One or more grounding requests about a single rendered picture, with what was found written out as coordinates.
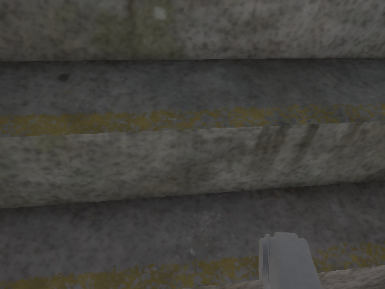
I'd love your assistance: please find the right robot thigh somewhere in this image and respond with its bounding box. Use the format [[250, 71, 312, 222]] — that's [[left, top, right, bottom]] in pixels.
[[259, 232, 322, 289]]

